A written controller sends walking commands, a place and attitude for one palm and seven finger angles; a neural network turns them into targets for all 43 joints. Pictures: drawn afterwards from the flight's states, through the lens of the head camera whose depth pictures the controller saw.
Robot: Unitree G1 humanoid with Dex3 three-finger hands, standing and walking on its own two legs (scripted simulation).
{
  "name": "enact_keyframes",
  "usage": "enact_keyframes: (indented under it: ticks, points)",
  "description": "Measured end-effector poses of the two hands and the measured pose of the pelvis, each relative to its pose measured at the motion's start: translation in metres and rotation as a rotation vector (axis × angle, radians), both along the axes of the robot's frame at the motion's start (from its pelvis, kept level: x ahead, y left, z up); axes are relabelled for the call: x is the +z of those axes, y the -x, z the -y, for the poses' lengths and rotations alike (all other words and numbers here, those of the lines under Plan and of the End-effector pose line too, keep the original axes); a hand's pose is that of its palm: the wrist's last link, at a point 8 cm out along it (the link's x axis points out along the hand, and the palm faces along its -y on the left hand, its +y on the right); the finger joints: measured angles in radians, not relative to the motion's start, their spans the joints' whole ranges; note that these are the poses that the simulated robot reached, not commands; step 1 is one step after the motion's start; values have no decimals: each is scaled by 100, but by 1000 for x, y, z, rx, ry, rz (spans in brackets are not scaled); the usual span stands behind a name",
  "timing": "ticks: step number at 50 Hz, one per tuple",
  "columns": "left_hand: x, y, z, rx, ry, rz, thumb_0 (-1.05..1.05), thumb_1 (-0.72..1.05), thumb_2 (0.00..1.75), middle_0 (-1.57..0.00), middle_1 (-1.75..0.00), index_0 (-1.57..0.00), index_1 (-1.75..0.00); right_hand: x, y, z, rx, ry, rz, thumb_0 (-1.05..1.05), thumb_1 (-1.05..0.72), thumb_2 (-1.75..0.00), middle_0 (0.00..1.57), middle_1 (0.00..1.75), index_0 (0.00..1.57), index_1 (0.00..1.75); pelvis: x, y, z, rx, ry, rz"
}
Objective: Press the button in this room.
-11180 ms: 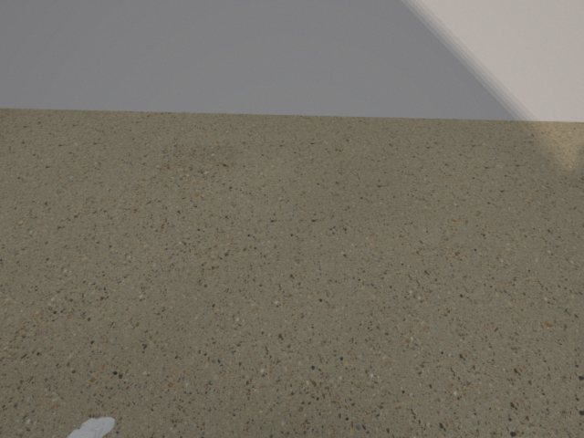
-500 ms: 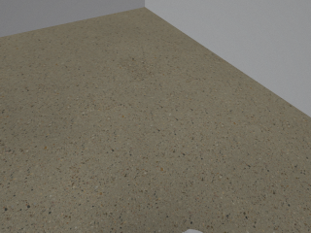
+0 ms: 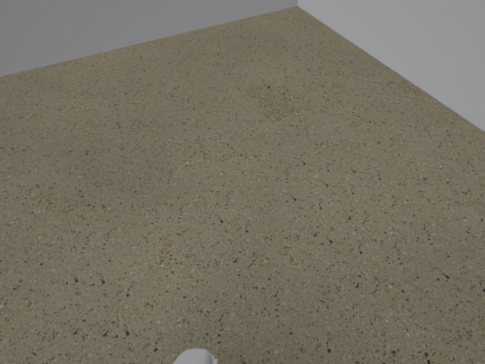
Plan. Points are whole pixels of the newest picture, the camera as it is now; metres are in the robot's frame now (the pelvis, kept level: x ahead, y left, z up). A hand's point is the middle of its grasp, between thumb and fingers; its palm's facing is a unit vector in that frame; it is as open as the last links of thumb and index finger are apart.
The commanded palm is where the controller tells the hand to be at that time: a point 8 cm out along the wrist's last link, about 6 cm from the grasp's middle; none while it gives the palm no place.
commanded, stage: turn or walk to find it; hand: left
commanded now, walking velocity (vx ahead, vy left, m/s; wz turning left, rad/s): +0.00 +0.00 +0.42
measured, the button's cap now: out of the picture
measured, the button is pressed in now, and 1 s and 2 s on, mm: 0 0 0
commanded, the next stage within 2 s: none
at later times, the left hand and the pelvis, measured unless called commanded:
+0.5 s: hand out of the picture +0.04 +0.26 -0.16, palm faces +0.23 -0.94 -0.27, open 7.4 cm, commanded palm none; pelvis -0.01 +0.03 +0.00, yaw +12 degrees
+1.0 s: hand out of the picture -0.09 +0.21 -0.18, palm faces +0.46 -0.85 -0.23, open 7.4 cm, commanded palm none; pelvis -0.03 +0.02 -0.01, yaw +27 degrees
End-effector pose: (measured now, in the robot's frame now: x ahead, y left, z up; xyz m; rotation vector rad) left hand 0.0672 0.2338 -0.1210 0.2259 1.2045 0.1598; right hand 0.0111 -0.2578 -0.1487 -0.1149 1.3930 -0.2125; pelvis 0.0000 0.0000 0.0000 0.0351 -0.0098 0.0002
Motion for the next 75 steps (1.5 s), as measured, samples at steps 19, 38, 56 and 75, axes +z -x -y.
enact_keyframes:
  ticks: [19,38,56,75]
  points:
    - [-19,73,-79,229,10,-87,1,91,90,-20,-30,-19,-30,24,-107,-75,278,38,200,1,-90,-90,20,30,20,30,-2,7,-42,157,39,-10]
    - [7,84,-12,338,-30,49,1,90,90,-20,-30,-20,-30,-5,-99,-25,366,-27,77,1,-91,-90,20,30,20,29,-2,12,4,347,-3,15]
    - [-36,221,-35,589,64,-150,1,90,90,-20,-30,-20,-30,20,-132,-110,608,26,187,1,-91,-90,20,30,20,29,-10,45,-31,494,35,13]
    - [1,170,-23,619,-59,97,1,91,90,-20,-30,-20,-30,-9,-122,-82,663,-56,100,1,-90,-90,21,30,20,30,-11,44,7,644,17,-4]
